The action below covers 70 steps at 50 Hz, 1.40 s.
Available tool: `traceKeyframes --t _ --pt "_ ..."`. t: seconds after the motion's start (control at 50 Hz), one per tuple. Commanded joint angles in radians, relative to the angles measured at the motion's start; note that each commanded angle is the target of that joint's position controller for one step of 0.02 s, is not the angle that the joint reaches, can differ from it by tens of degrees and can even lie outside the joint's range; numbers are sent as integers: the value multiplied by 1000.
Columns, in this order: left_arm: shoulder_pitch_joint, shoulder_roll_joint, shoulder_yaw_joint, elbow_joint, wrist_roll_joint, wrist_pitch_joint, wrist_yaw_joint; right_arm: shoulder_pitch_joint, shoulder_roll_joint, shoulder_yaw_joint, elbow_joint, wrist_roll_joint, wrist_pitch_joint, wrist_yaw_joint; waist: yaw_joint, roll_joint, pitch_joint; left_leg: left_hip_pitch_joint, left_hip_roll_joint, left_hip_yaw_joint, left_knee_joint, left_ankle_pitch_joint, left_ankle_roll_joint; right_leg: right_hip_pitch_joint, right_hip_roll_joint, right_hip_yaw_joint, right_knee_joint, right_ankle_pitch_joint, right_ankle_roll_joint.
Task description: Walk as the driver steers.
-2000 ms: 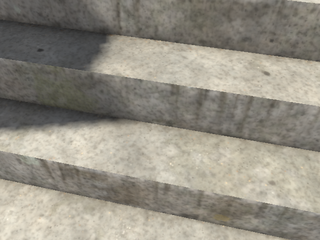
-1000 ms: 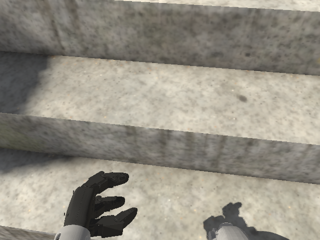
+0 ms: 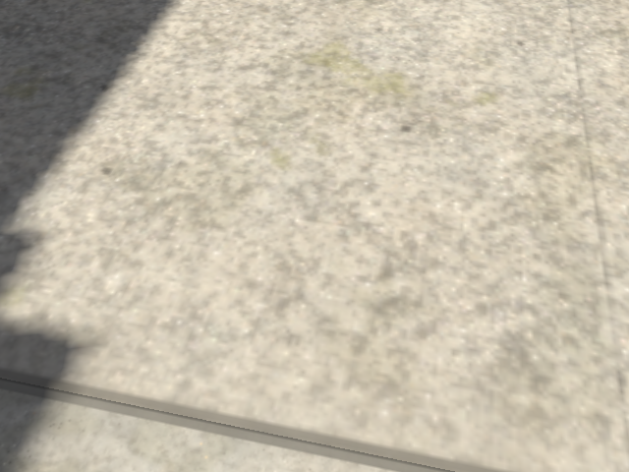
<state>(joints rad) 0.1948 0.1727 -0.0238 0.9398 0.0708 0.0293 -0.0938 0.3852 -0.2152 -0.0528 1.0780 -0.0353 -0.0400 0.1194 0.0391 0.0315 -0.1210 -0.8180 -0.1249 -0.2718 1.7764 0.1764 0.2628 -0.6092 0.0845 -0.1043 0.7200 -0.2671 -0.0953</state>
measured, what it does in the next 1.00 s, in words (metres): climbs: left foot 0.20 m higher, then right foot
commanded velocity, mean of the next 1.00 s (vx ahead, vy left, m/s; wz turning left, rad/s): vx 0.07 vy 0.00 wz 0.00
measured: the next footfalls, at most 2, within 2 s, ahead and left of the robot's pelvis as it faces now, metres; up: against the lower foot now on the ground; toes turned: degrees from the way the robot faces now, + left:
left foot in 0.42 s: +0.34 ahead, +0.17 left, +0.20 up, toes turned +6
right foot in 0.94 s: +0.35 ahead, -0.07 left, +0.20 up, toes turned +0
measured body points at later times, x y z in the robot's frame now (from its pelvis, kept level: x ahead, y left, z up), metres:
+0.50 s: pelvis +0.19 +0.07 +0.07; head +0.20 +0.06 +0.52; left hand +0.13 +0.26 -0.08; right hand +0.48 -0.07 +0.01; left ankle +0.30 +0.17 -0.50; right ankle +0.07 -0.07 -0.67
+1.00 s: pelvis +0.27 +0.07 +0.23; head +0.25 +0.05 +0.68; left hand +0.31 +0.29 +0.08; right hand +0.36 -0.16 +0.08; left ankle +0.30 +0.17 -0.50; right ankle +0.30 -0.07 -0.50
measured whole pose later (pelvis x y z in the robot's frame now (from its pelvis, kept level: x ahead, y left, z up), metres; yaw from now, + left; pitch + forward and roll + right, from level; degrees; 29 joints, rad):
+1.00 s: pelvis +0.27 +0.07 +0.23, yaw +0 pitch +1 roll +1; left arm 0.28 0.16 -0.01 1.01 0.02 0.01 0.02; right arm 0.18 -0.19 0.00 1.00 0.00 -0.03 0.01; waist -0.02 0.02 -0.09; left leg -0.37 0.02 0.12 0.60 -0.25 0.04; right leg -0.38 -0.04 0.00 0.62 -0.27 0.01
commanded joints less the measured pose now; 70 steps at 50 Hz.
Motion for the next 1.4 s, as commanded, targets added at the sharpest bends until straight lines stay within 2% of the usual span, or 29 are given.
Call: traceKeyframes --t 0.02,0.08,0.12,0.18,0.22,0.26,0.3,0.32,0.36,0.42,0.44,0.46,0.52,0.54,0.56,0.58,0.6,0.64,0.7,0.72,0.76,0.8,0.86,0.9,0.94,0.96,1.0,1.14,1.4 --pt "6 -198 -51 100 1 -101 -17 -53 89 27 -146 -7 7 -54 -143 5 -22 -404 72 17 107 -182 5 337 -154 157 -295 403 -33" --pt "86 -61 -19 77 39 -124 -1 -122 88 63 -156 18 16 -34 -126 -119 -7 -424 119 218 248 -305 -109 180 -142 100 -394 216 -80" --pt "134 30 2 69 41 -123 10 -173 52 75 -168 15 12 -25 -93 -164 36 -486 123 271 456 -361 -121 122 -184 172 -449 133 -126" --pt "291 31 -6 128 57 -112 28 -331 46 107 -240 6 -4 -53 -21 -126 67 -730 194 236 458 -306 -86 337 -273 298 -441 123 -149" --pt "381 39 -17 151 68 -114 19 -445 22 118 -306 4 11 -78 3 -94 52 -821 254 243 208 -214 -134 460 -318 343 -444 182 -146" --pt "447 40 -19 173 52 -134 16 -482 30 124 -318 -16 51 -90 18 -144 70 -905 271 261 170 -216 -160 583 -366 362 -461 298 -168" --pt "458 51 -10 193 19 -133 -22 -694 17 125 -377 -38 100 -66 49 -123 117 -781 290 336 -53 -524 -101 498 -402 323 -581 298 -161" --pt "392 36 -15 164 -4 -138 -29 -681 28 117 -373 -50 107 -50 13 -165 89 -536 277 406 -121 -556 -88 359 -373 236 -626 363 -152" --pt "365 81 -14 145 -19 -156 -36 -694 26 110 -380 -39 85 -14 -25 -201 41 -207 204 435 -168 -610 -87 262 -348 159 -621 642 -133" --pt "389 180 28 134 -82 -175 -28 -550 58 131 -291 -36 27 5 -63 -178 -45 -152 181 361 -497 -479 -71 702 -331 105 -431 1387 -63" --pt "504 168 35 139 -57 -181 -31 -511 25 136 -263 -2 28 -1 2 -116 -221 73 196 222 -432 -136 -29 611 -276 100 -351 1446 -20" --pt "523 153 42 145 -55 -174 -30 -484 4 130 -257 -3 43 -5 -9 -87 -244 183 196 151 -519 -233 -43 509 -241 115 -303 1314 -16" --pt "401 41 38 118 -63 -145 -42 -422 -95 92 -204 -18 54 -40 -59 72 -98 319 253 -98 -970 -867 -41 176 -108 137 -161 622 11" --pt "322 33 48 97 -48 -134 -31 -330 -139 67 -190 -41 48 -60 -127 201 -128 331 332 -351 -1175 -934 6 80 -87 231 204 248 61" --pt "248 94 84 81 -51 -124 -11 -247 -165 40 -181 -43 21 -76 -176 290 -199 343 379 -521 -1280 -877 41 -20 -38 382 778 75 86" --pt "222 113 96 67 -65 -123 6 -265 -180 38 -164 -34 -14 -84 -149 237 -202 330 368 -501 -1288 -856 -14 -118 5 491 1019 109 78" --pt "229 93 86 64 -66 -126 20 -349 -170 36 -158 -24 -37 -78 -95 80 -149 331 367 -409 -1280 -723 -78 -180 26 509 1095 150 77" --pt "217 62 61 73 -28 -114 43 -460 -76 54 -131 19 -66 -75 -20 -83 -79 287 354 -215 -1231 -520 -56 -234 -23 418 1095 154 81" --pt "182 124 72 86 -17 -88 86 -546 33 87 -159 6 -105 -66 59 -110 -69 206 289 18 -1236 -343 -72 -160 -106 371 882 102 148" --pt "188 11 15 7 -72 -58 96 -342 115 106 -108 13 -76 -84 29 -63 -47 271 326 52 -1211 -388 -79 -141 -105 278 969 101 90" --pt "130 -8 -3 -27 -87 -37 119 -296 80 104 -108 -1 -48 -108 28 13 4 274 294 160 -1304 -408 -90 -121 -133 267 743 21 72" --pt "96 30 -14 -55 -85 -27 138 -276 -41 70 -123 5 -23 -130 18 79 32 303 258 221 -1395 -462 -89 -5 -136 160 366 -194 99" --pt "173 86 10 33 -68 -8 126 -278 -85 43 -162 6 -34 -122 -16 54 2 334 356 124 -1486 -543 -62 227 -169 117 144 -110 122" --pt "175 56 12 52 -55 -14 113 -282 -57 42 -153 34 -19 -111 -5 43 89 295 308 194 -1440 -647 -78 323 -146 72 -147 35 80" --pt "183 89 20 57 -25 -18 111 -230 -44 39 -117 46 -4 -102 -26 0 147 236 238 244 -1328 -691 -140 372 -183 171 -279 -8 20" --pt "138 147 38 44 -42 -20 116 -175 -3 46 -104 47 0 -99 -81 -119 150 289 169 317 -1331 -573 -187 312 -211 245 -341 -187 -23" --pt "125 102 38 66 -48 -25 112 -192 -20 36 -97 38 18 -119 -72 -173 157 481 150 339 -1279 -463 -212 166 -218 295 -456 -337 -20" --pt "137 78 45 94 -59 -42 109 -146 -42 28 -58 25 22 -129 -53 -49 134 587 190 306 -1408 -414 -195 301 -150 173 -411 -27 15" --pt "191 71 35 106 -55 -28 115 -47 -49 36 -29 37 24 -135 -42 -27 127 638 206 312 -1413 -226 -205 424 -138 131 -386 239 20"
Keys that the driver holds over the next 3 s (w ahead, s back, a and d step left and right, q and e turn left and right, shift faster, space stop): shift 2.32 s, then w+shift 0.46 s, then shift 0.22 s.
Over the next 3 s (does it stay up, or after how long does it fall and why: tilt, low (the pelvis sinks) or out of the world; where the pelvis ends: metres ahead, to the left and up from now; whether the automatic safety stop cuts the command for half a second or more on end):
stays up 0.62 0.03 0.21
